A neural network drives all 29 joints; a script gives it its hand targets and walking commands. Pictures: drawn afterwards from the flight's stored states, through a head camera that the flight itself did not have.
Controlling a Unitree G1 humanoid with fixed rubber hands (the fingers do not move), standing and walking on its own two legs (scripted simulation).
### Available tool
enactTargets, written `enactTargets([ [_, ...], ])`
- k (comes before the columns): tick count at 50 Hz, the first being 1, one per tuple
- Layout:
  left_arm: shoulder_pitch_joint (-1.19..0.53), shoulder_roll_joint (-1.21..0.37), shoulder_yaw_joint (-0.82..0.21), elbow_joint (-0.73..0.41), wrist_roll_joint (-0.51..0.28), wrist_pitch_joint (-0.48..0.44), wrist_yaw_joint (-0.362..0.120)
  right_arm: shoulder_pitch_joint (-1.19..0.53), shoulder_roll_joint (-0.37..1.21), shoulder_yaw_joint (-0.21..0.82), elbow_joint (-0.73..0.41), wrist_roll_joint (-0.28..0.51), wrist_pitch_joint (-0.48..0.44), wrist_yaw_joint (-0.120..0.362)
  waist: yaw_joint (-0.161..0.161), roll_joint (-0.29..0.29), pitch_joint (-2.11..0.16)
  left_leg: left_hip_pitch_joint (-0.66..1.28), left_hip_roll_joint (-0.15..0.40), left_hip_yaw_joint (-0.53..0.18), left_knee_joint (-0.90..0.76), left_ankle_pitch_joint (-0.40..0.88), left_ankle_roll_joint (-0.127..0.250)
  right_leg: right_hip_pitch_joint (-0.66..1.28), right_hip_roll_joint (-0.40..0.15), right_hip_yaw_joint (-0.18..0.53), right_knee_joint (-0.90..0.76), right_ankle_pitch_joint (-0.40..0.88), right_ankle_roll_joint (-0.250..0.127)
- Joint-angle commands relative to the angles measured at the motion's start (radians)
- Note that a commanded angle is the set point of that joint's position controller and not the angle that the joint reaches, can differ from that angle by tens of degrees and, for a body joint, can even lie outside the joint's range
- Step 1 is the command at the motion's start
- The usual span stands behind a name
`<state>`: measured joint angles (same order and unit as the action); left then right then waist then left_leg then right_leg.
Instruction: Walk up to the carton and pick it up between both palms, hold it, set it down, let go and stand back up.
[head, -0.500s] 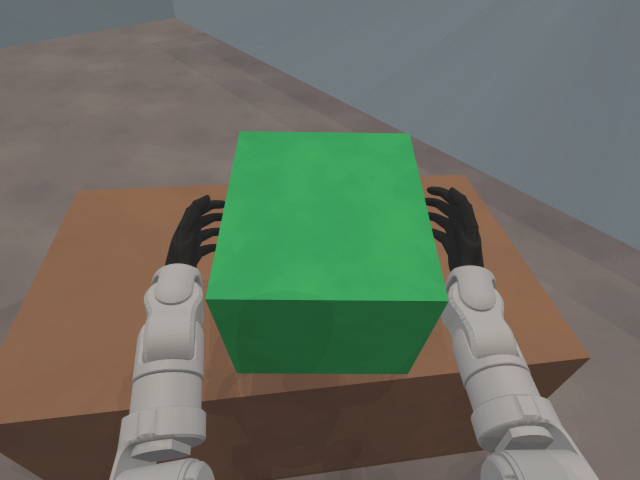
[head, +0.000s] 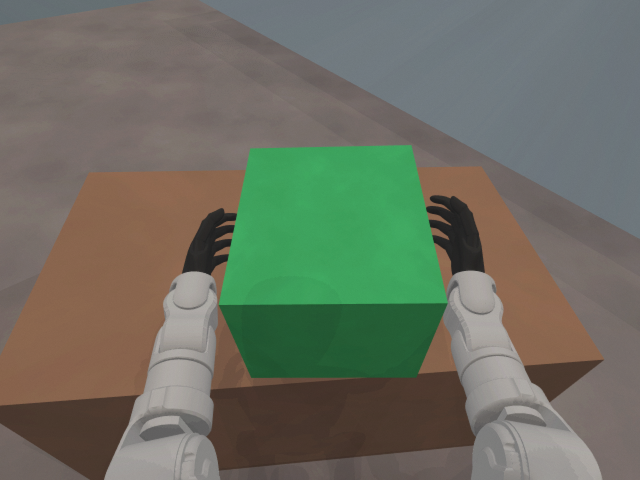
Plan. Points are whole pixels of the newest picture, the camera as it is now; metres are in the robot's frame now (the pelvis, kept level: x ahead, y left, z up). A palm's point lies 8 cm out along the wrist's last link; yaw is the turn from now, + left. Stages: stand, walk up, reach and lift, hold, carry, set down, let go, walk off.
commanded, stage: set down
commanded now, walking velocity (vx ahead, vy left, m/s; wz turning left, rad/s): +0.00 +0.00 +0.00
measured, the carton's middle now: (331, 260) +0.43 +0.05 +0.02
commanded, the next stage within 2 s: none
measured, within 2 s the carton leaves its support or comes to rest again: neither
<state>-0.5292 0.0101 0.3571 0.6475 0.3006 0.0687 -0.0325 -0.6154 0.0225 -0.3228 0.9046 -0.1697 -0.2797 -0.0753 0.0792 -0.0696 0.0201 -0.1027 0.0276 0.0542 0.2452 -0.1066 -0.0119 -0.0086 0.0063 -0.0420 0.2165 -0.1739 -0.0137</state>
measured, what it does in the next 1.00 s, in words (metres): stands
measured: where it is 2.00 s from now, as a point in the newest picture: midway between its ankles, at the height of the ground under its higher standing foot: outside the picture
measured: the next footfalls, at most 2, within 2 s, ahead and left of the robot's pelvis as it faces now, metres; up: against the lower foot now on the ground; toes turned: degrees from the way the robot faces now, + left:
none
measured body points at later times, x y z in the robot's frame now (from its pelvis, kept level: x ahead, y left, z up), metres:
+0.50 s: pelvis +0.01 +0.00 +0.00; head +0.03 +0.02 +0.45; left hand +0.36 +0.23 +0.03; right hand +0.41 -0.11 +0.07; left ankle +0.02 +0.12 -0.75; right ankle -0.03 -0.11 -0.75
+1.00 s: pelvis +0.02 +0.00 +0.00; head +0.07 +0.02 +0.44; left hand +0.37 +0.24 +0.00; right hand +0.43 -0.10 +0.04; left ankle +0.02 +0.12 -0.75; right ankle -0.03 -0.11 -0.75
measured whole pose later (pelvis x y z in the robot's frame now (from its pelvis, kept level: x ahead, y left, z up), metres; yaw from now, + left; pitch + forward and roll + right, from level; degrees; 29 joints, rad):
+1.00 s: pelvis +0.02 +0.00 +0.00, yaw +0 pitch +10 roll +0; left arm -0.57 0.07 0.43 1.00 0.28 -0.28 0.00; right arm -0.69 0.06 -0.45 1.09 -0.33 -0.45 -0.08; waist 0.09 -0.05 -0.05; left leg -0.34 0.04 0.08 0.30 -0.12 -0.01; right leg -0.24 0.01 -0.05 0.24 -0.18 -0.01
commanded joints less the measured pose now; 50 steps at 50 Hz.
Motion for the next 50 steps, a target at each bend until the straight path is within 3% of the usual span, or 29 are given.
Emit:
enactTargets([
  [1, -0.607, -0.514, -0.327, -0.109, -0.020, -0.131, -0.090, -0.514, 0.505, 0.327, -0.057, -0.053, -0.058, 0.114, 0.013, 0.093, -0.405, 0.167, -0.020, 0.082, 0.046, 0.383, -0.040, 0.072, 0.006, -0.045, 0.002, 0.249, 0.027],
  [5, -0.592, -0.507, -0.311, -0.072, -0.017, -0.168, -0.098, -0.501, 0.520, 0.321, -0.033, -0.078, -0.078, 0.104, 0.006, 0.067, -0.411, 0.145, -0.026, 0.082, 0.052, 0.404, -0.034, 0.096, 0.003, -0.037, 0.020, 0.330, 0.040],
  [8, -0.615, -0.515, -0.316, -0.059, -0.025, -0.207, -0.092, -0.512, 0.539, 0.318, -0.025, -0.090, -0.097, 0.101, 0.009, 0.092, -0.435, 0.124, -0.023, 0.079, 0.056, 0.416, -0.036, 0.088, 0.003, -0.034, 0.025, 0.332, 0.038],
  [10, -0.616, -0.510, -0.309, -0.029, -0.023, -0.229, -0.089, -0.523, 0.546, 0.315, -0.024, -0.108, -0.111, 0.101, 0.019, 0.076, -0.455, 0.121, -0.025, 0.082, 0.062, 0.417, -0.035, 0.083, 0.000, -0.033, 0.025, 0.331, 0.038],
  [13, -0.635, -0.506, -0.316, -0.019, -0.022, -0.266, -0.077, -0.503, 0.552, 0.298, 0.032, -0.120, -0.124, 0.102, 0.011, 0.097, -0.461, 0.127, -0.019, 0.080, 0.067, 0.429, -0.044, 0.059, 0.005, -0.033, 0.023, 0.319, 0.032],
  [18, -0.661, -0.499, -0.297, 0.025, -0.027, -0.304, -0.072, -0.501, 0.564, 0.266, 0.078, -0.148, -0.134, 0.099, 0.000, 0.089, -0.485, 0.109, -0.015, 0.076, 0.069, 0.424, -0.040, 0.047, 0.003, -0.031, 0.022, 0.307, 0.028],
  [22, -0.663, -0.492, -0.273, 0.062, -0.021, -0.341, -0.070, -0.502, 0.575, 0.255, 0.093, -0.173, -0.149, 0.101, 0.011, 0.080, -0.502, 0.081, -0.013, 0.078, 0.073, 0.443, -0.041, 0.042, -0.002, -0.031, 0.033, 0.331, 0.036],
  [27, -0.642, -0.479, -0.224, 0.120, 0.008, -0.356, -0.072, -0.491, 0.586, 0.237, 0.132, -0.181, -0.146, 0.104, 0.027, 0.077, -0.457, 0.045, -0.012, 0.079, 0.064, 0.407, -0.030, 0.048, -0.006, -0.020, 0.032, 0.312, 0.033],
  [32, -0.680, -0.483, -0.221, 0.126, -0.004, -0.374, -0.070, -0.503, 0.598, 0.210, 0.138, -0.205, -0.150, 0.105, 0.019, 0.071, -0.486, 0.017, -0.013, 0.084, 0.064, 0.385, -0.030, 0.019, -0.005, -0.020, 0.035, 0.278, 0.033],
  [34, -0.689, -0.482, -0.220, 0.124, 0.007, -0.384, -0.064, -0.484, 0.598, 0.185, 0.169, -0.211, -0.148, 0.109, 0.013, 0.103, -0.491, 0.042, -0.009, 0.084, 0.069, 0.403, -0.037, -0.011, -0.004, -0.020, 0.033, 0.254, 0.027],
  [37, -0.672, -0.470, -0.204, 0.130, 0.016, -0.397, -0.057, -0.485, 0.598, 0.187, 0.168, -0.208, -0.160, 0.112, 0.032, 0.100, -0.516, 0.058, -0.002, 0.083, 0.086, 0.441, -0.034, -0.036, 0.003, -0.021, 0.033, 0.261, 0.027],
  [40, -0.694, -0.481, -0.222, 0.135, -0.005, -0.418, -0.048, -0.496, 0.596, 0.181, 0.164, -0.220, -0.175, 0.111, 0.017, 0.102, -0.567, 0.058, -0.002, 0.078, 0.099, 0.472, -0.044, -0.054, 0.006, -0.026, 0.039, 0.269, 0.021],
  [43, -0.689, -0.470, -0.209, 0.160, 0.005, -0.448, -0.043, -0.486, 0.610, 0.183, 0.173, -0.219, -0.185, 0.109, 0.034, 0.108, -0.591, 0.033, 0.001, 0.080, 0.112, 0.490, -0.043, -0.057, 0.005, -0.019, 0.047, 0.284, 0.020],
  [45, -0.673, -0.464, -0.198, 0.183, 0.011, -0.455, -0.047, -0.479, 0.597, 0.170, 0.194, -0.235, -0.186, 0.108, 0.021, 0.104, -0.565, 0.008, 0.000, 0.080, 0.114, 0.495, -0.039, -0.053, 0.002, -0.018, 0.054, 0.314, 0.023],
  [50, -0.660, -0.461, -0.185, 0.211, 0.010, -0.470, -0.049, -0.472, 0.603, 0.161, 0.217, -0.247, -0.196, 0.106, 0.025, 0.092, -0.576, 0.001, -0.003, 0.077, 0.128, 0.520, -0.038, -0.078, 0.005, -0.021, 0.065, 0.328, 0.024],
])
